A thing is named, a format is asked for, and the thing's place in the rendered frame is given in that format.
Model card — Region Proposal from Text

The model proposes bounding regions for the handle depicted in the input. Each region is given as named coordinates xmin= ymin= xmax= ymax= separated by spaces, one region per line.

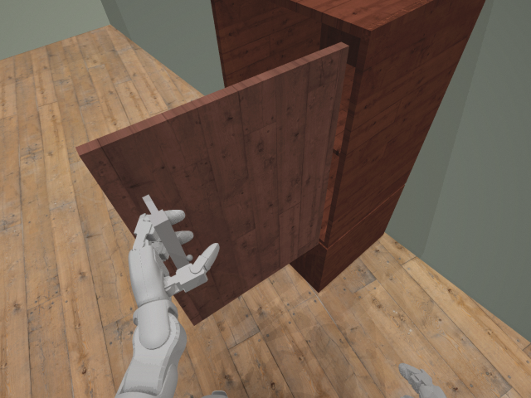
xmin=142 ymin=195 xmax=190 ymax=269

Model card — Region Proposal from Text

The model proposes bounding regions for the cupboard door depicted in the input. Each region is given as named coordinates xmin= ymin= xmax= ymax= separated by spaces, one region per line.
xmin=76 ymin=42 xmax=349 ymax=326

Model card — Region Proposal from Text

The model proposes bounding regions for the robot left forearm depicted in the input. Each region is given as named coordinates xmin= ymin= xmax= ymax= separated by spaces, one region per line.
xmin=115 ymin=299 xmax=187 ymax=398

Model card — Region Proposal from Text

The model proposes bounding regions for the robot right hand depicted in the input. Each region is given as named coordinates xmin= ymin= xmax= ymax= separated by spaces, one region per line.
xmin=398 ymin=363 xmax=446 ymax=398

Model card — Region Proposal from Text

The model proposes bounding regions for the robot left hand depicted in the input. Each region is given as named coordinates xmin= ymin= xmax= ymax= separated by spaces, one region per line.
xmin=129 ymin=210 xmax=220 ymax=308

